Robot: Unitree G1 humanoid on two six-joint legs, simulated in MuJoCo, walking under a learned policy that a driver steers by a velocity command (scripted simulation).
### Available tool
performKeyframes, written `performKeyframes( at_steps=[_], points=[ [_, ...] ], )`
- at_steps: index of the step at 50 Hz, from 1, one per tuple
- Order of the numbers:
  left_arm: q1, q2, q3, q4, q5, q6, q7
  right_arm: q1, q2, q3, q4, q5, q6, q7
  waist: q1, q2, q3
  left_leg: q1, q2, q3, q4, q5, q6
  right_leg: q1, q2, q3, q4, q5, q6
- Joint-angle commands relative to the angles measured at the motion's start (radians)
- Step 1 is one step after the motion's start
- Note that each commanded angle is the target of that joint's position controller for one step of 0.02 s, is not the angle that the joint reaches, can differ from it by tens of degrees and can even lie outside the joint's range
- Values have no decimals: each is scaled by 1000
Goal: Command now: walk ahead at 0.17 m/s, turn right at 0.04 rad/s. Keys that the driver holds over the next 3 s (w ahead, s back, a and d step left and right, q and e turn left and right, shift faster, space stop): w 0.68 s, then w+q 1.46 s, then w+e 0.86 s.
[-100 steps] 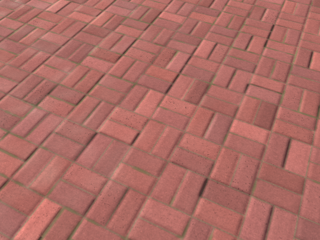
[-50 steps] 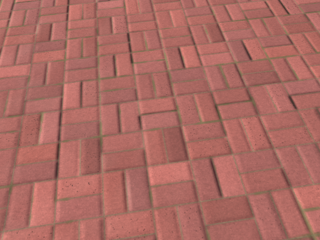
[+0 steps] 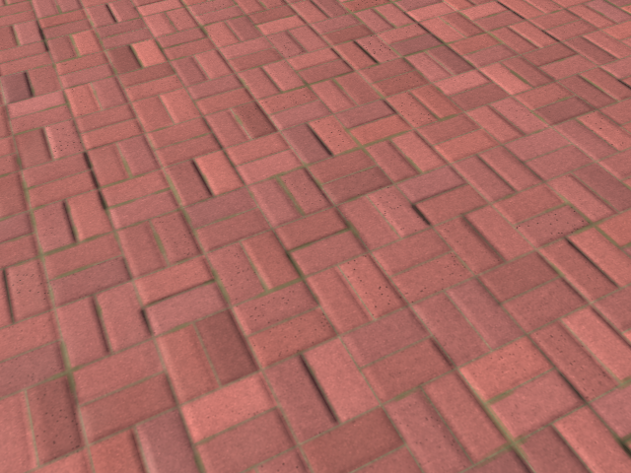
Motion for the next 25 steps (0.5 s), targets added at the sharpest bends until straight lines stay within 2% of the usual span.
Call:
performKeyframes(
  at_steps=[1, 2, 4, 5, 6, 7, 8, 9, 10, 11, 12, 13, 14, 15, 16, 18, 20, 22, 25],
  points=[
    [77, 218, 58, -37, -11, -17, 11, -91, -93, -28, -83, 22, -30, -5, 61, -228, 106, -190, -54, 83, 173, -140, 26, -74, -233, 365, -346, -502, -177],
    [83, 218, 58, -32, -15, -26, 14, -101, -99, -32, -93, 30, -43, 0, 60, -238, 136, -237, -25, 48, 228, -159, 47, -80, -275, 427, -371, -487, -207],
    [73, 201, 54, -28, -23, -42, 15, -89, -102, -36, -95, 42, -66, 16, 49, -233, 135, -298, 17, 15, 236, -223, 90, -16, -303, 433, -365, -384, -219],
    [50, 197, 53, -31, -32, -44, 13, -74, -96, -34, -87, 43, -76, 25, 34, -206, 121, -253, 21, 24, 163, -204, 106, -12, -285, 387, -351, -324, -204],
    [7, 197, 53, -39, -40, -43, 10, -31, -88, -34, -63, 39, -84, 34, 2, -178, 94, -127, 3, 54, 61, -114, 115, -58, -243, 311, -329, -250, -180],
    [-27, 195, 52, -45, -44, -40, 8, 49, -87, -38, -21, 33, -89, 39, -40, -157, 53, 48, -31, 92, -39, 55, 108, -126, -199, 240, -290, -194, -157],
    [-31, 170, 46, -45, -35, -40, 6, 133, -95, -46, 22, 24, -88, 40, -70, -130, 18, 189, -58, 102, -58, 114, 89, -186, -154, 181, -216, -153, -133],
    [-45, 116, 30, -55, -24, -44, 3, 231, -120, -55, 49, 22, -88, 39, -103, -47, -9, 306, 15, -14, -109, 54, 102, -270, -93, 103, -43, -104, -91],
    [-49, 51, 13, -98, -19, -58, 4, 319, -240, -77, 51, 20, -91, 34, -109, 231, -39, 405, 251, -427, -292, -150, 215, -450, 32, -37, 309, -149, -7],
    [-52, 122, 35, -116, -48, -75, 12, 308, -247, -74, 39, 5, -100, 41, -102, 245, -2, 357, 375, -711, -409, -326, 333, -577, 34, 33, 512, -272, -3],
    [-40, 157, 46, -104, -67, -88, 8, 230, -197, -57, 18, 8, -106, 36, -65, 153, 83, 320, 368, -656, -413, -391, 327, -650, -33, 70, 595, -186, -24],
    [-36, 157, 46, -87, -61, -97, 1, 189, -165, -48, 4, 9, -107, 30, -50, 115, 107, 304, 319, -546, -410, -335, 291, -668, -67, 49, 603, -86, -39],
    [-42, 148, 47, -76, -45, -104, -3, 168, -160, -43, -2, 6, -106, 27, -40, 82, 100, 300, 282, -458, -412, -227, 260, -665, -92, 34, 579, -4, -46],
    [-52, 145, 51, -72, -34, -106, -8, 165, -145, -36, -4, 4, -103, 25, -35, 73, 90, 294, 247, -375, -415, -105, 234, -640, -113, 27, 542, 61, -44],
    [-55, 133, 50, -69, -30, -106, -17, 179, -129, -29, -2, 3, -99, 24, -36, 79, 72, 286, 214, -305, -421, -4, 218, -607, -118, 9, 516, 110, -38],
    [-76, 108, 44, -74, -26, -102, -28, 216, -126, -25, 8, 8, -95, 20, -44, 73, 54, 297, 187, -210, -423, 199, 219, -601, -113, -31, 457, 175, -15],
    [-137, 83, 33, -97, -27, -101, -32, 232, -137, -24, 15, 8, -86, 12, -54, 54, 60, 279, 170, -142, -428, 325, 218, -587, -106, -54, 340, 231, 8],
    [-209, 60, 21, -121, -31, -106, -40, 246, -150, -23, 19, 8, -79, 4, -72, 58, 74, 235, 151, -88, -440, 359, 210, -528, -90, -76, 200, 319, 20],
    [-297, 61, 14, -146, -39, -114, -58, 287, -167, -25, 33, 14, -74, -2, -95, 61, 109, 204, 166, -64, -460, 338, 214, -452, -64, -98, 62, 402, 20]
  ],
)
